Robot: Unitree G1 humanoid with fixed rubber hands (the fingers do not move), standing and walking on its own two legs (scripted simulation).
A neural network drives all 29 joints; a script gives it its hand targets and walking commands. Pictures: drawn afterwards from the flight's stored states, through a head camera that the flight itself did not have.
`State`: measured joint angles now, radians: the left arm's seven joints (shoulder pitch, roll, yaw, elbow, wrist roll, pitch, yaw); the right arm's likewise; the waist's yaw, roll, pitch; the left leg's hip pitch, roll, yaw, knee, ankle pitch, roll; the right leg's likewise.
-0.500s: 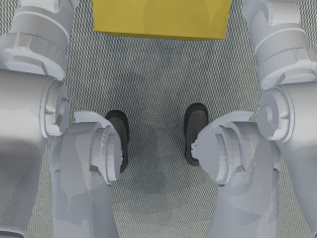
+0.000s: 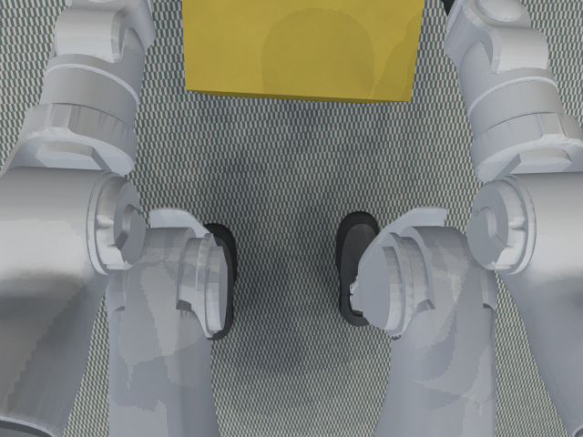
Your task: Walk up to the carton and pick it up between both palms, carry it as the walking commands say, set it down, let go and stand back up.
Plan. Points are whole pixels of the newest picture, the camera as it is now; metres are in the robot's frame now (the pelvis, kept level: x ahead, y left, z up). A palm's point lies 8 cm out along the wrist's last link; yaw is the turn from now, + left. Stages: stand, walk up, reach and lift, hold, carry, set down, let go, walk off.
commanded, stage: reach and lift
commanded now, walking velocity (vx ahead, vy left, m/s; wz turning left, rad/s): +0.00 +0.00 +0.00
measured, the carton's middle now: out of the picture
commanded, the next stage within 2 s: none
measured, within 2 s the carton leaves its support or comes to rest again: leaves its support in 0.16 s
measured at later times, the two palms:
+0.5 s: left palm out of the picture +0.56 +0.16 -0.11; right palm out of the picture +0.54 -0.16 -0.12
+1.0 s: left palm out of the picture +0.55 +0.15 -0.06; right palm out of the picture +0.53 -0.16 -0.07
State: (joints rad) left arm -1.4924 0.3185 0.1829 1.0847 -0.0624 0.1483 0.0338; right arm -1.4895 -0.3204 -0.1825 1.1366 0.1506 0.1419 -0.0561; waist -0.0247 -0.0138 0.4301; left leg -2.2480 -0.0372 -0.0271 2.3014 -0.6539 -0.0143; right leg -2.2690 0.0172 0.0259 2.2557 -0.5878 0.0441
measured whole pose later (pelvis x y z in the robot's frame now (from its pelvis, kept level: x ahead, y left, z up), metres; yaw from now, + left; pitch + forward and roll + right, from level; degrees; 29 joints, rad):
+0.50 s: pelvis -0.01 +0.00 +0.02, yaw +1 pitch +38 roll -1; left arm -1.49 0.29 0.25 1.04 0.00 0.23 0.08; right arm -1.41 -0.23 -0.27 0.96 0.07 0.25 -0.14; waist -0.02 0.02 0.27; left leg -2.28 -0.07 -0.04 2.20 -0.59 -0.04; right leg -2.29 0.05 0.04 2.16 -0.54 0.06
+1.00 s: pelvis +0.00 -0.01 +0.05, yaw +1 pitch +46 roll +0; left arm -1.31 0.17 0.34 0.83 0.10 0.29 0.15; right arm -1.25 -0.10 -0.39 0.75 -0.07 0.32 -0.21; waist -0.03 0.00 0.06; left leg -2.28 -0.09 -0.05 2.07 -0.59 -0.05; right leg -2.29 0.07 0.06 2.04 -0.55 0.07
